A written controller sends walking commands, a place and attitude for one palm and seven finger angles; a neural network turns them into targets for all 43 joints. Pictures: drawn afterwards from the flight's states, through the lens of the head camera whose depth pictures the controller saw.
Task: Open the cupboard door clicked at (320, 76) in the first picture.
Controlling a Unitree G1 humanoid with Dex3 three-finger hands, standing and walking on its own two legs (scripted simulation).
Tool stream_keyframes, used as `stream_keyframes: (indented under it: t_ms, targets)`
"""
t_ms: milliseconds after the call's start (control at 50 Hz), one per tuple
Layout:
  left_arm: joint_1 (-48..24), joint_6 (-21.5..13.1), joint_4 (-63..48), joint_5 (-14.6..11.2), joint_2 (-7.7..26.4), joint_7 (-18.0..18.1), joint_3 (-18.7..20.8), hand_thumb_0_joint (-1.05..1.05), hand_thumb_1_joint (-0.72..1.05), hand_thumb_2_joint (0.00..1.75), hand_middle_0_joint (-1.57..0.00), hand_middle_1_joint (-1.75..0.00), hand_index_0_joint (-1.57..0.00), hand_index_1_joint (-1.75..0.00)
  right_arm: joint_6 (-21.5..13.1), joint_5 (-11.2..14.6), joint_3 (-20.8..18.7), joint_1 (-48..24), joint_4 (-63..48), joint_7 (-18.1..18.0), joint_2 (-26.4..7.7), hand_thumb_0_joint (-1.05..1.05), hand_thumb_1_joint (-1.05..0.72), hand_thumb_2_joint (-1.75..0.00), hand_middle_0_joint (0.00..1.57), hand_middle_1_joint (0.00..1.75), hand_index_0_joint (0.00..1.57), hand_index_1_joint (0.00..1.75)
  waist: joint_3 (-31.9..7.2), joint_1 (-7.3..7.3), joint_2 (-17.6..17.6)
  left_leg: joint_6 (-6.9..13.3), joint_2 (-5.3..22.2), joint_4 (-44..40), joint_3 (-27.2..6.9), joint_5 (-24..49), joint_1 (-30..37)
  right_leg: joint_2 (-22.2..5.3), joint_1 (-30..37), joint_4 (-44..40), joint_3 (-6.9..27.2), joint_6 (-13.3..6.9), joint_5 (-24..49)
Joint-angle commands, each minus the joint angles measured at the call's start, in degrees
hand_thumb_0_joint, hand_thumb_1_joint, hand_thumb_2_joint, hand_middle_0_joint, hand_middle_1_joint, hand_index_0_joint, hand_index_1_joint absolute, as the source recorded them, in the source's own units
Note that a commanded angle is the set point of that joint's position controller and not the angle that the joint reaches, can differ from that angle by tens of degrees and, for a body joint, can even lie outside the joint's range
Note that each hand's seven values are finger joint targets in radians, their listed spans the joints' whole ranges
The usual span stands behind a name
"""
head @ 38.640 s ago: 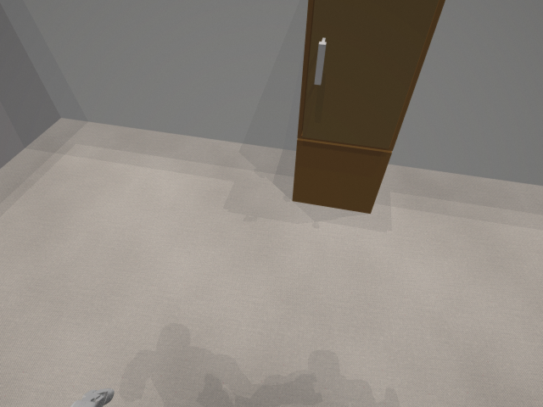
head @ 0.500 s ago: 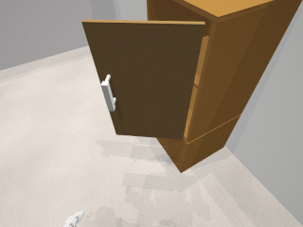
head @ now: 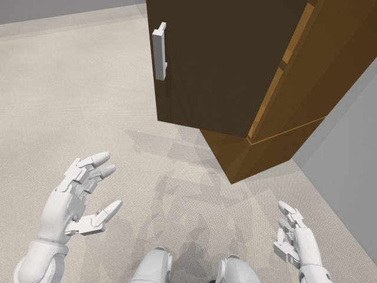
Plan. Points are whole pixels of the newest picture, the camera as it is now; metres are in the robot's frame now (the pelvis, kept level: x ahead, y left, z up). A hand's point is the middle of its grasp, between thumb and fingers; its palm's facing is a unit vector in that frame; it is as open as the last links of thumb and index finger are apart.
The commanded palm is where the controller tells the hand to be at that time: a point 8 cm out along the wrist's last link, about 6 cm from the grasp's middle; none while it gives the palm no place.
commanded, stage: raise the hand with hooked fingers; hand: left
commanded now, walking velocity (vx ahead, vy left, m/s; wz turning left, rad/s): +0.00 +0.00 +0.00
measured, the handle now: (161, 52) +0.65 +0.16 +0.09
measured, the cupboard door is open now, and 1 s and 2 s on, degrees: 54 54 54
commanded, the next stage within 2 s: move the hooked fingers beside the handle in 1.50 s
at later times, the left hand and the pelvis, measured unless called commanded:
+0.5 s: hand (81, 185) +0.26 +0.24 +0.07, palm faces -0.12 -0.99 -0.05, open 12.6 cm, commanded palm +0.24 +0.30 +0.08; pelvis +0.00 +0.03 +0.03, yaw -1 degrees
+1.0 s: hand (56, 142) +0.32 +0.29 +0.11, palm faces -0.05 -1.00 -0.06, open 14.0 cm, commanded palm +0.29 +0.33 +0.11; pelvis +0.03 +0.02 +0.04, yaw -1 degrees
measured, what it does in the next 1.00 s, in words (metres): stands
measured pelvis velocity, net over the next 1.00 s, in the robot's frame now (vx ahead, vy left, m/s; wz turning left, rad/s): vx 0.03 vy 0.02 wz -0.02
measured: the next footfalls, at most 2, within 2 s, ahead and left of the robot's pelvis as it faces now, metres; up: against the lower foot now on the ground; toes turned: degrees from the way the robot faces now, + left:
none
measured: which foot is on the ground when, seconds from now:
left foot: down 0.00-1.00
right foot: down 0.00-1.00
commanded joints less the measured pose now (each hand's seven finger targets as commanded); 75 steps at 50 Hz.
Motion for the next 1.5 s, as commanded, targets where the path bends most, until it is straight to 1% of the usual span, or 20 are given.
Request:
stream_keyframes:
  t_ms: [0, 40, 80, 140, 220, 300, 380, 440, 480, 540, 640, 760, 840, 940, 1060, 1140, 1220, 1280, 1340, 1480]
  targets:
    - [-5.83, 5.12, -6.95, 0.63, 7.71, -1.81, 1.23, 0.00, 0.18, 0.59, -0.25, -0.76, -0.25, -0.76, -2.01, 1.59, -3.58, 1.98, -7.09, -1.26, -9.13, 0.00, -0.90, -0.90, 0.20, 0.30, 0.20, 0.30, -12.68, -5.01, 2.90, 0.87, -1.47, -16.45, -2.40, 8.46, 7.16, 2.81, 8.42, -13.44, 5.24, 0.50, 1.84]
    - [-2.08, 10.87, -1.70, -0.89, 9.76, -2.39, 5.66, 0.00, 0.13, 0.57, -0.25, -0.80, -0.25, -0.80, -0.95, 2.15, -3.44, 0.38, -8.34, -1.57, -9.14, 0.00, -0.90, -0.90, 0.20, 0.30, 0.20, 0.30, -12.34, -2.37, -0.91, 0.65, -1.97, -19.12, -2.34, 8.17, 6.24, 2.90, 12.08, -14.96, 4.64, 0.39, 0.63]
    - [-1.69, 13.59, -6.10, -2.78, 11.26, -1.58, 9.18, 0.00, 0.08, 0.55, -0.26, -0.82, -0.26, -0.82, -0.37, 2.22, -3.25, -0.63, -10.17, -1.58, -8.52, 0.00, -0.90, -0.90, 0.20, 0.30, 0.20, 0.30, -16.20, -0.62, -0.83, 0.39, -2.47, -20.82, -1.71, 9.58, 7.51, 2.22, 15.49, -15.66, 4.35, 0.72, 1.21]
    - [-2.06, 12.17, -10.62, -4.38, 11.54, 1.96, 11.87, 0.00, 0.01, 0.52, -0.26, -0.87, -0.26, -0.87, -0.64, 1.48, -2.80, -0.58, -10.35, -1.49, -7.24, 0.00, -0.90, -0.90, 0.20, 0.30, 0.20, 0.30, -15.98, 0.66, 0.89, -0.26, -2.13, -22.20, -2.10, 13.12, 9.59, 2.67, 16.65, -14.73, 3.25, 0.14, 4.09]
    - [-5.24, 5.10, -11.02, -2.65, 9.88, 5.04, 9.26, 0.00, -0.08, 0.48, -0.27, -0.93, -0.27, -0.93, -1.83, 0.64, -2.86, 2.73, -8.26, -1.00, -7.65, 0.00, -0.90, -0.90, 0.20, 0.30, 0.20, 0.30, -11.93, -2.62, 0.49, -0.17, -1.57, -21.67, -2.00, 9.97, 9.27, 2.65, 11.23, -14.90, 3.30, 0.35, 1.34]
    - [-11.02, 1.73, -5.40, -1.61, 10.54, 1.33, 6.91, 0.00, -0.17, 0.44, -0.28, -0.99, -0.28, -0.99, -2.82, 1.03, -2.89, 4.28, -6.66, -1.40, -9.72, 0.00, -0.90, -0.90, 0.20, 0.30, 0.20, 0.30, -8.75, -5.10, 2.25, 0.09, -1.66, -21.16, -2.42, 3.84, 7.99, 2.44, 7.34, -15.19, 4.07, 0.27, -2.45]
    - [-13.78, 4.34, -5.60, -2.40, 14.20, -3.05, 8.26, 0.00, -0.27, 0.40, -0.28, -1.05, -0.28, -1.05, -3.47, 1.93, -3.17, 4.98, -6.94, -2.18, -10.89, 0.00, -0.90, -0.90, 0.20, 0.30, 0.20, 0.30, -13.34, -4.40, 6.12, 0.11, -1.65, -22.90, -2.98, 6.74, 12.84, 2.52, 11.08, -16.07, 4.30, 0.03, 1.36]
    - [-12.75, 6.28, -6.51, -3.87, 19.02, -3.54, 13.73, 0.00, -0.34, 0.37, -0.29, -1.10, -0.29, -1.10, -3.39, 1.77, -3.23, 5.42, -6.82, -2.47, -11.10, 0.00, -0.90, -0.90, 0.20, 0.30, 0.20, 0.30, -15.92, -2.71, 6.24, -0.19, -1.59, -22.96, -3.00, 14.93, 15.43, 3.07, 15.28, -16.17, 3.77, -0.33, 6.93]
    - [-11.72, 6.44, -7.18, -4.87, 18.79, -3.00, 15.30, 0.00, -0.38, 0.35, -0.29, -1.12, -0.29, -1.12, -3.03, 1.66, -3.14, 5.27, -6.90, -2.25, -10.36, 0.00, -0.90, -0.90, 0.20, 0.30, 0.20, 0.30, -16.28, -2.16, 6.60, -0.56, -1.39, -23.02, -2.60, 19.46, 17.12, 3.16, 16.50, -16.23, 3.31, -0.20, 10.08]
    - [-12.85, 6.45, -5.17, -5.63, 17.88, -2.22, 15.73, 0.00, -0.45, 0.32, -0.30, -1.17, -0.30, -1.17, -2.48, 1.39, -2.79, 5.24, -6.57, -1.84, -10.11, 0.00, -0.90, -0.90, 0.20, 0.30, 0.20, 0.30, -13.10, -2.23, 8.05, -1.13, -1.35, -22.94, -2.51, 22.94, 17.16, 3.63, 16.29, -15.93, 2.82, -0.51, 12.78]
    - [-17.30, 8.82, 3.03, -4.77, 16.52, -5.33, 13.14, 0.00, -0.50, 0.30, -0.30, -1.20, -0.30, -1.20, -1.37, 1.66, -2.52, 5.63, -6.55, -1.57, -11.01, 0.00, -0.90, -0.90, 0.20, 0.30, 0.20, 0.30, -8.53, -4.48, 5.56, -0.69, -1.33, -23.06, -1.94, 19.19, 14.89, 3.75, 14.32, -17.37, 3.06, -0.23, 11.69]
    - [-24.33, 9.21, 1.24, -6.03, 23.33, -9.58, 18.08, 0.00, -0.50, 0.30, -0.30, -1.20, -0.30, -1.20, -1.42, 1.39, -2.51, 6.34, -6.48, -2.00, -11.37, 0.00, -0.90, -0.90, 0.20, 0.30, 0.20, 0.30, -17.80, -3.67, 5.40, -0.67, -1.30, -22.53, -2.08, 26.31, 19.89, 3.84, 19.05, -17.44, 3.76, -0.23, 17.51]
    - [-25.21, 7.59, 3.39, -7.44, 26.12, -9.86, 21.70, 0.00, -0.50, 0.30, -0.30, -1.20, -0.30, -1.20, -1.40, 1.07, -2.32, 6.70, -5.46, -1.99, -11.24, 0.00, -0.90, -0.90, 0.20, 0.30, 0.20, 0.30, -17.62, -2.82, 6.64, -1.09, -1.26, -21.91, -1.97, 31.15, 20.68, 4.24, 19.66, -17.03, 3.90, -0.50, 20.61]
    - [-27.58, 9.41, 11.73, -7.62, 25.40, -11.76, 21.03, 0.00, -0.50, 0.30, -0.30, -1.20, -0.30, -1.20, -0.40, 1.59, -2.16, 6.63, -5.14, -2.00, -11.58, 0.00, -0.90, -0.90, 0.20, 0.30, 0.20, 0.30, -13.71, -3.34, 5.98, -0.68, -1.31, -23.58, -1.40, 25.89, 18.06, 3.93, 19.35, -18.59, 3.99, -0.51, 17.25]
    - [-26.77, 10.75, 13.41, -7.64, 24.79, -14.69, 19.70, 0.00, -0.50, 0.30, -0.30, -1.20, -0.30, -1.20, -0.16, 1.74, -2.46, 7.17, -6.34, -1.49, -11.71, 0.00, -0.90, -0.90, 0.20, 0.30, 0.20, 0.30, -15.96, -3.20, 4.35, 0.27, -1.56, -24.04, -0.46, 25.57, 18.18, 3.58, 21.73, -20.06, 5.06, -0.21, 18.32]
    - [-28.04, 7.87, 9.70, -8.00, 28.18, -12.95, 23.12, 0.00, -0.50, 0.30, -0.30, -1.20, -0.30, -1.20, -0.38, 1.19, -2.76, 7.52, -6.44, -1.14, -11.81, 0.00, -0.90, -0.90, 0.20, 0.30, 0.20, 0.30, -17.07, -2.59, 5.15, 0.11, -1.59, -23.72, -0.53, 26.48, 18.41, 3.82, 22.22, -19.35, 5.26, -0.42, 18.64]
    - [-27.05, 6.61, 12.25, -7.89, 26.92, -11.35, 23.31, 0.00, -0.50, 0.30, -0.30, -1.20, -0.30, -1.20, -0.03, 1.36, -2.64, 7.49, -6.17, -1.18, -11.31, 0.00, -0.90, -0.90, 0.20, 0.30, 0.20, 0.30, -14.16, -2.99, 4.90, 0.19, -1.66, -24.36, 0.13, 22.19, 16.49, 3.42, 21.41, -20.24, 5.61, -0.03, 15.22]
    - [-28.51, 6.62, 11.45, -7.25, 26.63, -11.47, 22.03, 0.00, -0.50, 0.30, -0.30, -1.20, -0.30, -1.20, 0.09, 1.50, -2.57, 7.54, -6.16, -1.28, -11.12, 0.00, -0.90, -0.90, 0.20, 0.30, 0.20, 0.30, -14.84, -3.35, 8.12, 0.33, -1.74, -24.59, 0.36, 21.79, 17.71, 3.21, 21.45, -20.58, 6.04, -0.08, 15.14]
    - [-28.36, 7.38, 12.11, -7.14, 25.93, -12.37, 20.71, 0.00, -0.50, 0.30, -0.30, -1.20, -0.30, -1.20, 0.09, 1.46, -2.50, 7.73, -6.34, -1.57, -11.42, 0.00, -0.90, -0.90, 0.20, 0.30, 0.20, 0.30, -14.48, -3.93, 5.00, 0.66, -1.52, -24.35, 0.15, 22.00, 17.08, 3.43, 22.04, -20.83, 6.16, -0.11, 15.83]
    - [-29.25, 7.01, 13.21, -7.70, 26.48, -12.78, 21.70, 0.00, -0.50, 0.30, -0.30, -1.20, -0.30, -1.20, -0.03, 1.74, -2.26, 7.12, -6.21, -2.00, -11.18, 0.00, -0.90, -0.90, 0.20, 0.30, 0.20, 0.30, -13.94, -3.67, 4.34, 0.65, -1.69, -24.57, 0.12, 19.17, 16.30, 3.22, 21.76, -21.51, 6.59, 0.13, 12.98]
